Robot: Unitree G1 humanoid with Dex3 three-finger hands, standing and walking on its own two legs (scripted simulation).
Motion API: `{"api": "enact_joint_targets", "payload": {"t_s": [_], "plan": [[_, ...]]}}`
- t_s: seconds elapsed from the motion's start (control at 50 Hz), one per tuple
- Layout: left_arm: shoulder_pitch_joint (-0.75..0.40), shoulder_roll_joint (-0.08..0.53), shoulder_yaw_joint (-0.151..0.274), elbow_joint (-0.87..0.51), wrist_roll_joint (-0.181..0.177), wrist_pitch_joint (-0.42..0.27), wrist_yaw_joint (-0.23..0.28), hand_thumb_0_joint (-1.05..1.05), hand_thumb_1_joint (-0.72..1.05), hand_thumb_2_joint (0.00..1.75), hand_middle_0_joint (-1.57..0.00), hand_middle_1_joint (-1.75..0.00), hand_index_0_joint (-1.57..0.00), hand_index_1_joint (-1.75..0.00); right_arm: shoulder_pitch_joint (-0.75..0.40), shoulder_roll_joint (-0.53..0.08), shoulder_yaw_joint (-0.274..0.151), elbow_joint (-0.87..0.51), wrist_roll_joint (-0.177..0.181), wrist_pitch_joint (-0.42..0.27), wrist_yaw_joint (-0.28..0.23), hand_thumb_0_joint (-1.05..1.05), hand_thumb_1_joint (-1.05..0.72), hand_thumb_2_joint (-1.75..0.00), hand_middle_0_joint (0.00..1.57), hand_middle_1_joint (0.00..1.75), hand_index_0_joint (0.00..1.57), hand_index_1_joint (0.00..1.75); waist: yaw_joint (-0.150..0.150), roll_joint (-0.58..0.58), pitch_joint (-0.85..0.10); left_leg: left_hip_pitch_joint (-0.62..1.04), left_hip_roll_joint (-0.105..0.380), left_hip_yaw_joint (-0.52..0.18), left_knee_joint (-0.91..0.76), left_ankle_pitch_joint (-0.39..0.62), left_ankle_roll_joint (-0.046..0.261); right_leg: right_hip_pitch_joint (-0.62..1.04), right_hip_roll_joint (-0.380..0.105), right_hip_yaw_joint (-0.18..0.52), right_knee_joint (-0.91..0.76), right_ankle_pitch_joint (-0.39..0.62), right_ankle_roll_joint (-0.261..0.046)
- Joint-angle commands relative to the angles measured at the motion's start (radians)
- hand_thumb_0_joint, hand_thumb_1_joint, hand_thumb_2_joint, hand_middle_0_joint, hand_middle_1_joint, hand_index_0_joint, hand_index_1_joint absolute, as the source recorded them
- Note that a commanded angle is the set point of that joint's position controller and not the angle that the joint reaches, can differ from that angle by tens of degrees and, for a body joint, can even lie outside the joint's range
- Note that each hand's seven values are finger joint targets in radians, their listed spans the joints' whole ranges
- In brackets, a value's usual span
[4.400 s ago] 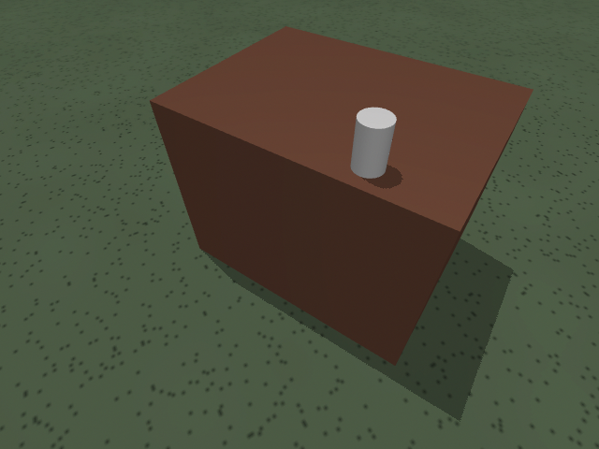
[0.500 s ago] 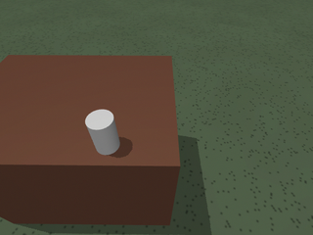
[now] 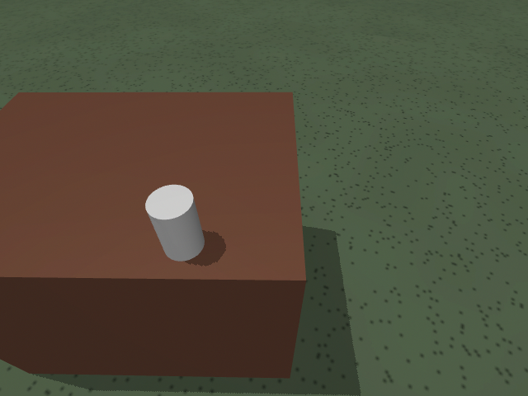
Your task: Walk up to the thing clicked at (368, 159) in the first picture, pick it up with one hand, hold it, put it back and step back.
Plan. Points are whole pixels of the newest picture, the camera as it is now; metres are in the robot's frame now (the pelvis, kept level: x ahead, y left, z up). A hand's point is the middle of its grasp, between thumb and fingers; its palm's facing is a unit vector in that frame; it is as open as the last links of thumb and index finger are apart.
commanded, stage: stand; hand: left
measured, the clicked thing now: (177, 224) +0.44 +0.20 -0.02
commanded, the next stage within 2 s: none
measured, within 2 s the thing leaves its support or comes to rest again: neither
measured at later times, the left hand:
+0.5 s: hand out of the picture +0.05 +0.25 -0.16, palm faces -0.01 -0.94 -0.34, open 7.4 cm
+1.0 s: hand out of the picture +0.05 +0.25 -0.16, palm faces -0.02 -0.94 -0.34, open 7.4 cm
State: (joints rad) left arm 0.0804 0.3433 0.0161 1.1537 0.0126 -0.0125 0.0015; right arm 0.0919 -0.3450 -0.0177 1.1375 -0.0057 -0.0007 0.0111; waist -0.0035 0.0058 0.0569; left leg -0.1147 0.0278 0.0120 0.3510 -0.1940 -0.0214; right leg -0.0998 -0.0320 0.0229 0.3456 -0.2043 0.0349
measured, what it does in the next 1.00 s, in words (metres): stands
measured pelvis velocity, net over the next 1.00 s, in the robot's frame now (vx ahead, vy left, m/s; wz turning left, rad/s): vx -0.02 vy -0.01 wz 0.01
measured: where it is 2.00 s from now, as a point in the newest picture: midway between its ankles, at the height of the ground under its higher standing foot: outside the picture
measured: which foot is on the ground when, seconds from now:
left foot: down 0.00-1.00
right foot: down 0.00-1.00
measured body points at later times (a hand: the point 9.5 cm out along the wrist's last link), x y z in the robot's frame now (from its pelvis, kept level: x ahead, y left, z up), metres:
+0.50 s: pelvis -0.02 -0.01 +0.00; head -0.01 -0.01 +0.45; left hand +0.06 +0.30 -0.13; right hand +0.06 -0.31 -0.13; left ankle +0.00 +0.13 -0.75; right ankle -0.01 -0.14 -0.75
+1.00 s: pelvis -0.02 -0.01 +0.00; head -0.01 -0.01 +0.45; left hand +0.05 +0.29 -0.13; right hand +0.05 -0.31 -0.13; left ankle +0.00 +0.13 -0.75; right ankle -0.01 -0.14 -0.75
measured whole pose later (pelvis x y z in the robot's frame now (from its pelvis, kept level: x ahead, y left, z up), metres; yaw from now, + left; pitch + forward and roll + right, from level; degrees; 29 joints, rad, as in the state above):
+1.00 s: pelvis -0.02 -0.01 +0.00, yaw +1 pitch -2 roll +0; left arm 0.12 0.35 0.00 1.12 0.01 -0.01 -0.01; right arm 0.11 -0.35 -0.01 1.14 -0.01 0.00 0.02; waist 0.00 0.00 0.05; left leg -0.14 0.04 0.00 0.34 -0.16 -0.03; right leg -0.12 -0.02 0.01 0.34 -0.18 0.02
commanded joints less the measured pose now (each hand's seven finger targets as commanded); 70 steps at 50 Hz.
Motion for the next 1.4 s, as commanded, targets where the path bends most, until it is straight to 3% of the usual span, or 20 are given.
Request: {"api": "enact_joint_targets", "payload": {"t_s": [0.0,0.12,0.2,0.36,0.5,0.58,0.68,0.8,0.84,0.9,0.96,1.02,1.18,1.22,1.38], "plan": [[-0.034,0.217,0.033,-0.066,-0.008,-0.021,0.011,0.0,0.9,0.9,-0.2,-0.3,-0.2,-0.3,-0.058,-0.223,-0.037,-0.069,-0.001,-0.028,-0.016,0.0,-0.9,-0.9,0.2,0.3,0.2,0.3,0.0,-0.006,-0.1,0.048,0.105,-0.078,-0.043,0.238,0.034,0.007,-0.091,0.055,-0.045,0.241,-0.039],[-0.038,0.222,0.031,-0.072,-0.004,-0.019,0.009,0.0,0.9,0.9,-0.2,-0.3,-0.2,-0.3,-0.06,-0.214,-0.03,-0.071,-0.002,-0.025,-0.015,0.0,-0.9,-0.9,0.2,0.3,0.2,0.3,-0.004,0.004,-0.112,0.037,0.102,-0.072,-0.052,0.191,0.032,0.024,-0.098,0.06,-0.06,0.225,-0.04],[-0.036,0.225,0.029,-0.074,-0.004,-0.02,0.009,0.0,0.9,0.9,-0.2,-0.3,-0.2,-0.3,-0.063,-0.219,-0.03,-0.071,-0.001,-0.025,-0.013,0.0,-0.9,-0.9,0.2,0.3,0.2,0.3,-0.003,-0.005,-0.117,0.063,0.109,-0.075,-0.049,0.212,0.034,0.009,-0.098,0.055,-0.059,0.23,-0.04],[-0.029,0.223,0.027,-0.074,-0.002,-0.017,0.005,0.0,0.9,0.9,-0.2,-0.3,-0.2,-0.3,-0.056,-0.223,-0.031,-0.065,-0.003,-0.022,-0.011,0.0,-0.9,-0.9,0.2,0.3,0.2,0.3,-0.001,0.001,-0.052,0.008,0.103,-0.089,-0.083,0.065,0.03,-0.036,-0.09,0.062,-0.088,0.073,-0.041],[-0.019,0.224,0.029,-0.081,0.0,-0.016,0.001,0.0,0.9,0.9,-0.2,-0.3,-0.2,-0.3,-0.046,-0.224,-0.032,-0.064,-0.007,-0.026,-0.009,0.0,-0.9,-0.9,0.2,0.3,0.2,0.3,0.001,0.011,-0.054,-0.015,0.101,-0.092,-0.091,0.026,0.03,-0.026,-0.091,0.066,-0.086,0.054,-0.047],[-0.005,0.227,0.029,-0.078,0.001,-0.013,-0.001,0.0,0.9,0.9,-0.2,-0.3,-0.2,-0.3,-0.036,-0.224,-0.033,-0.061,-0.007,-0.025,-0.008,0.0,-0.9,-0.9,0.2,0.3,0.2,0.3,0.001,0.011,-0.034,-0.038,0.103,-0.106,-0.11,-0.053,0.031,-0.044,-0.083,0.061,-0.081,0.002,-0.049],[0.003,0.232,0.027,-0.086,0.0,-0.019,0.0,0.0,0.9,0.9,-0.2,-0.3,-0.2,-0.3,-0.029,-0.223,-0.035,-0.058,-0.005,-0.023,-0.005,0.0,-0.9,-0.9,0.2,0.3,0.2,0.3,-0.001,-0.015,-0.048,-0.005,0.095,-0.1,-0.082,-0.013,0.033,-0.07,-0.089,0.074,-0.098,-0.016,-0.047],[0.004,0.23,0.026,-0.091,-0.004,-0.023,0.003,0.0,0.9,0.9,-0.2,-0.3,-0.2,-0.3,-0.02,-0.225,-0.033,-0.061,-0.006,-0.025,-0.007,0.0,-0.9,-0.9,0.2,0.3,0.2,0.3,-0.004,-0.012,-0.084,0.014,0.1,-0.094,-0.06,0.084,0.035,-0.039,-0.098,0.074,-0.079,0.088,-0.048],[0.009,0.229,0.025,-0.089,-0.004,-0.019,0.003,0.0,0.9,0.9,-0.2,-0.3,-0.2,-0.3,-0.012,-0.219,-0.027,-0.057,-0.005,-0.025,-0.009,0.0,-0.9,-0.9,0.2,0.3,0.2,0.3,-0.002,-0.002,-0.065,-0.012,0.099,-0.096,-0.073,0.056,0.033,-0.034,-0.094,0.07,-0.074,0.073,-0.049],[0.007,0.232,0.025,-0.09,-0.005,-0.017,0.004,0.0,0.9,0.9,-0.2,-0.3,-0.2,-0.3,-0.015,-0.22,-0.026,-0.057,-0.004,-0.025,-0.009,0.0,-0.9,-0.9,0.2,0.3,0.2,0.3,0.0,-0.005,-0.069,-0.003,0.1,-0.093,-0.067,0.093,0.032,-0.036,-0.094,0.066,-0.069,0.096,-0.051],[0.017,0.23,0.023,-0.088,-0.003,-0.018,0.004,0.0,0.9,0.9,-0.2,-0.3,-0.2,-0.3,-0.013,-0.22,-0.026,-0.056,-0.002,-0.022,-0.009,0.0,-0.9,-0.9,0.2,0.3,0.2,0.3,0.001,-0.012,-0.047,-0.009,0.097,-0.095,-0.07,0.043,0.033,-0.054,-0.092,0.069,-0.084,0.046,-0.047],[0.017,0.229,0.024,-0.087,-0.003,-0.018,0.003,0.0,0.9,0.9,-0.2,-0.3,-0.2,-0.3,-0.014,-0.221,-0.023,-0.06,-0.003,-0.023,-0.008,0.0,-0.9,-0.9,0.2,0.3,0.2,0.3,0.001,-0.002,-0.045,-0.017,0.096,-0.096,-0.073,0.035,0.035,-0.046,-0.093,0.067,-0.079,0.059,-0.047],[0.005,0.229,0.026,-0.092,-0.004,-0.02,0.004,0.0,0.9,0.9,-0.2,-0.3,-0.2,-0.3,-0.015,-0.223,-0.023,-0.067,-0.001,-0.029,-0.013,0.0,-0.9,-0.9,0.2,0.3,0.2,0.3,0.001,-0.001,-0.097,0.012,0.108,-0.092,-0.051,0.185,0.034,0.012,-0.101,0.058,-0.052,0.185,-0.046],[0.003,0.225,0.024,-0.093,-0.003,-0.016,0.004,0.0,0.9,0.9,-0.2,-0.3,-0.2,-0.3,-0.022,-0.221,-0.023,-0.069,-0.003,-0.027,-0.014,0.0,-0.9,-0.9,0.2,0.3,0.2,0.3,0.001,0.003,-0.077,0.001,0.102,-0.09,-0.06,0.144,0.031,-0.009,-0.097,0.054,-0.062,0.149,-0.045],[0.0,0.226,0.025,-0.091,-0.002,-0.015,0.005,0.0,0.9,0.9,-0.2,-0.3,-0.2,-0.3,-0.022,-0.22,-0.021,-0.075,-0.003,-0.026,-0.014,0.0,-0.9,-0.9,0.2,0.3,0.2,0.3,0.002,0.0,-0.07,-0.002,0.104,-0.092,-0.065,0.137,0.031,-0.006,-0.097,0.051,-0.061,0.135,-0.044]]}}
